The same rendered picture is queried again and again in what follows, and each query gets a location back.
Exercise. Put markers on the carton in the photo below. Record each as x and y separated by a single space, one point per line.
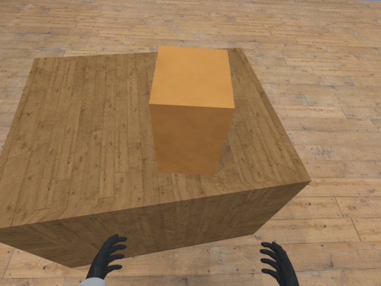
191 107

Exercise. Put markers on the robot left hand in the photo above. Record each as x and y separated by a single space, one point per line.
99 267

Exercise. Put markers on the robot right hand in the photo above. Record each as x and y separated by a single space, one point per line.
285 274

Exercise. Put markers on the pedestal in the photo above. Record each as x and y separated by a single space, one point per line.
78 165

